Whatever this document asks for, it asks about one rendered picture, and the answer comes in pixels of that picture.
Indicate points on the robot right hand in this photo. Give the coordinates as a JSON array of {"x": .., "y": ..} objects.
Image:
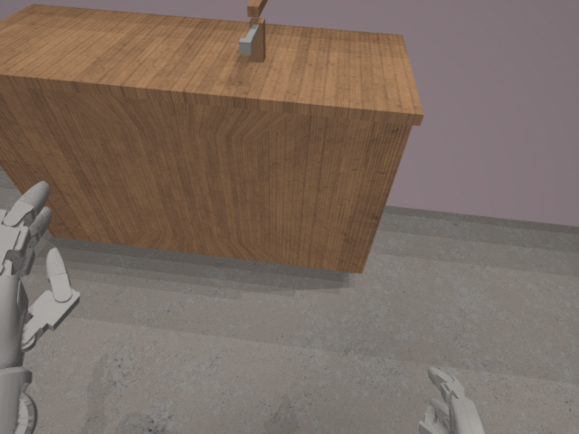
[{"x": 462, "y": 416}]

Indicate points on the counter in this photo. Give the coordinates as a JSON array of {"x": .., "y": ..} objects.
[{"x": 153, "y": 131}]

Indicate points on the tap lever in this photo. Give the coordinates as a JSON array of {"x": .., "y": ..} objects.
[{"x": 245, "y": 44}]

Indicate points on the robot left forearm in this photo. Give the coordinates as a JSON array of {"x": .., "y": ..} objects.
[{"x": 18, "y": 412}]

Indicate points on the robot left hand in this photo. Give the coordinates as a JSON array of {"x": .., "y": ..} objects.
[{"x": 20, "y": 230}]

